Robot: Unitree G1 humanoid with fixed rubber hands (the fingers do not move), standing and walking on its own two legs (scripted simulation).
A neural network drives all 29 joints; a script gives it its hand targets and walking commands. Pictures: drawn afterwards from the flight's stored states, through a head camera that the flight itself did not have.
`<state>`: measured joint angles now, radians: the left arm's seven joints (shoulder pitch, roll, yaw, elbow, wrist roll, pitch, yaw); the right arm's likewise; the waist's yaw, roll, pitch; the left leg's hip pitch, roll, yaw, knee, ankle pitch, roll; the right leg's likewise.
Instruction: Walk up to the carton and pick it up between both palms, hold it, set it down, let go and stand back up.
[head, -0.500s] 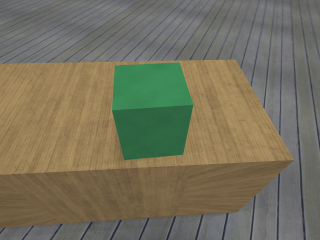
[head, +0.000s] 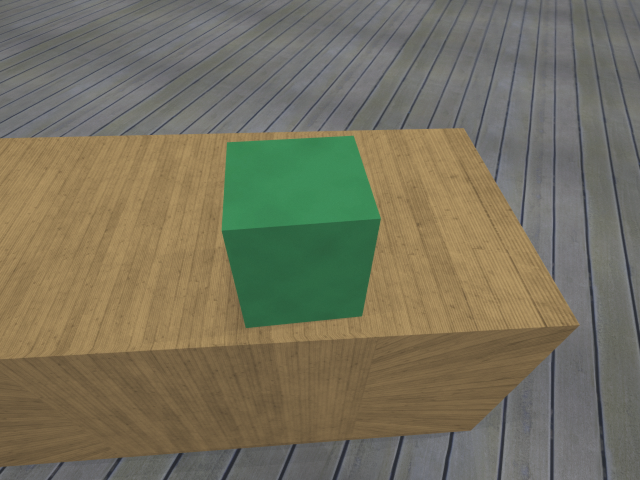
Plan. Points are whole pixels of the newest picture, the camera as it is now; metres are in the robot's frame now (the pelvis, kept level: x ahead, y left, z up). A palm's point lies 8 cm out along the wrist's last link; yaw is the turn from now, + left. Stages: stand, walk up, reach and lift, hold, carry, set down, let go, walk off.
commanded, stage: stand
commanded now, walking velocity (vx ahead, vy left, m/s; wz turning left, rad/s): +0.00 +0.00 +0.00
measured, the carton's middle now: (298, 234) +0.51 +0.04 -0.01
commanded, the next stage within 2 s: walk up in 1.28 s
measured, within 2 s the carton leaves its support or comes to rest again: neither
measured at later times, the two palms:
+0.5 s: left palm out of the picture -0.03 +0.20 -0.15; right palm out of the picture -0.03 -0.19 -0.15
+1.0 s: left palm out of the picture -0.04 +0.20 -0.15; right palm out of the picture -0.04 -0.18 -0.15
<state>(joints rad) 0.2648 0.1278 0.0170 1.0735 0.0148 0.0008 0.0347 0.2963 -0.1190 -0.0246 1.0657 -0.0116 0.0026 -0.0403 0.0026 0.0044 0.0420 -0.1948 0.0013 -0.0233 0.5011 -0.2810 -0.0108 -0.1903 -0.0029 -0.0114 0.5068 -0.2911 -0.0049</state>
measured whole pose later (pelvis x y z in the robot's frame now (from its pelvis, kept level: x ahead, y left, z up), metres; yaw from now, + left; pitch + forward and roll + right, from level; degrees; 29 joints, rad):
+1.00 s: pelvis -0.01 +0.01 +0.00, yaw -1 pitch -2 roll +0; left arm 0.29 0.09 0.00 1.19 0.01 0.00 0.04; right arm 0.30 -0.08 0.00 1.17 -0.01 0.00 -0.05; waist 0.01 0.01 0.05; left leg -0.18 0.00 -0.01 0.46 -0.24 0.00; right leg -0.18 -0.01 0.00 0.46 -0.25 0.01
